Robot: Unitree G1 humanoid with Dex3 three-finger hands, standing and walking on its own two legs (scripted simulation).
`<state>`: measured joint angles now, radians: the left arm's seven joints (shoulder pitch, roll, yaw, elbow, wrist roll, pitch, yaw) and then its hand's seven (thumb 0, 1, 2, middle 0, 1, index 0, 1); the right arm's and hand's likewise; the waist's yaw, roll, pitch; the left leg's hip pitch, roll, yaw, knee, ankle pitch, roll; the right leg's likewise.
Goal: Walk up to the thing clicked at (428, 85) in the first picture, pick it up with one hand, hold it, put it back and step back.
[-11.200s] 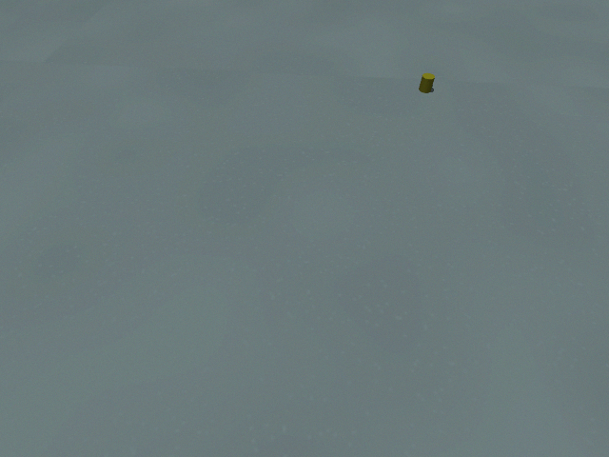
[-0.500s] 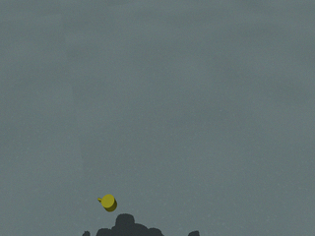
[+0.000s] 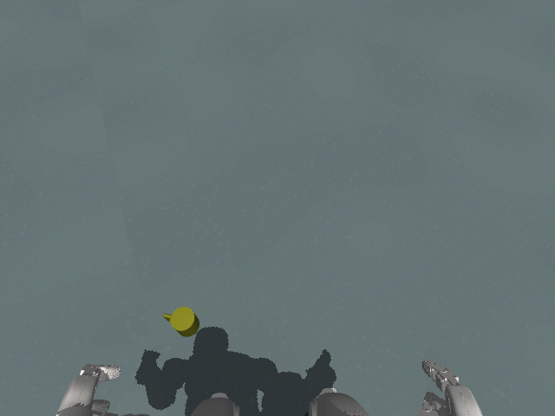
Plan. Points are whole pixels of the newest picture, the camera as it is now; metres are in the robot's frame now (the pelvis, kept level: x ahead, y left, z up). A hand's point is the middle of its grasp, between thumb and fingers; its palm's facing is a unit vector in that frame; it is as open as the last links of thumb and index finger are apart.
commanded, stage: rise first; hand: left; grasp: from above
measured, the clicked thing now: (180, 320) +0.41 +0.30 -0.69
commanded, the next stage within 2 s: none
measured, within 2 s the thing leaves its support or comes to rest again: neither
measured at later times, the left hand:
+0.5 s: hand out of the picture +0.14 +0.28 -0.25, palm faces -0.31 -0.76 -0.57, open 14.2 cm
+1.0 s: hand (141, 356) +0.27 +0.33 -0.44, palm faces -0.49 -0.29 -0.82, open 13.9 cm
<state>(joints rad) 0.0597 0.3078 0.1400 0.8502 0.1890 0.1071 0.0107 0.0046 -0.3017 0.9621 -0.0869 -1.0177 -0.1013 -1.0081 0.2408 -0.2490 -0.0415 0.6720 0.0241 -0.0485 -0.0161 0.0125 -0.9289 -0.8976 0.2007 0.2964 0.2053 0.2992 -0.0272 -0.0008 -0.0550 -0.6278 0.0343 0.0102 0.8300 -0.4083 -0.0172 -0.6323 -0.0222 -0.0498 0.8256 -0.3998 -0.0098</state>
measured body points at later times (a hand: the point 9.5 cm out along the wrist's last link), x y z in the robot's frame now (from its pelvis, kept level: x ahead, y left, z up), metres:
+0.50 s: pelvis -0.03 +0.01 -0.10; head +0.10 +0.03 +0.33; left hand +0.15 +0.32 -0.22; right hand +0.18 -0.23 -0.19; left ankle +0.00 +0.13 -0.70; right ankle +0.00 -0.11 -0.70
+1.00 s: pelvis -0.09 +0.01 -0.30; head +0.13 +0.03 +0.09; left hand +0.29 +0.34 -0.39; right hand +0.04 -0.27 -0.44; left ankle -0.01 +0.13 -0.70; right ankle +0.00 -0.11 -0.70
